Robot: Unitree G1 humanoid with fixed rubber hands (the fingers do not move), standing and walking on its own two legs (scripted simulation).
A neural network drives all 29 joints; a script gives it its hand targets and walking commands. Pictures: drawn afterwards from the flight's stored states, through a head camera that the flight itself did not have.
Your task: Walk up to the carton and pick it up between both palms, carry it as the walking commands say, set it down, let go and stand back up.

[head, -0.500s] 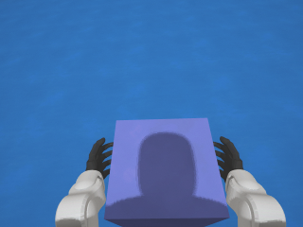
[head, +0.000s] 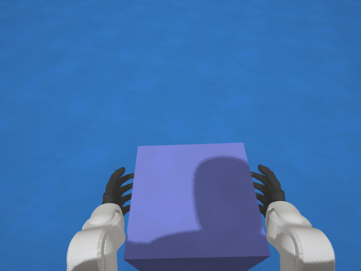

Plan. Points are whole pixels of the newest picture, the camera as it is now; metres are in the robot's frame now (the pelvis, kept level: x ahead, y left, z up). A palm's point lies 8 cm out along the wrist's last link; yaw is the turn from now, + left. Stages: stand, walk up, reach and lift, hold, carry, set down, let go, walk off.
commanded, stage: carry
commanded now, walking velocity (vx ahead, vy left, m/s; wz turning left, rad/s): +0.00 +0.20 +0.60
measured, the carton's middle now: (192, 215) +0.25 +0.01 +0.01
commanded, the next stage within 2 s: none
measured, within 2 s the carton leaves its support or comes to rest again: neither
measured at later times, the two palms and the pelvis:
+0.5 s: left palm out of the picture +0.13 +0.34 +0.13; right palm (164, 205) +0.22 +0.06 +0.12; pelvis -0.05 +0.13 +0.02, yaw +18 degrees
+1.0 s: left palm out of the picture -0.03 +0.53 +0.12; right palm (19, 262) +0.14 +0.27 +0.10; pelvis -0.14 +0.28 +0.02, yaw +34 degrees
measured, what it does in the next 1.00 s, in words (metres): steps to the left, turning left: right foot, then left foot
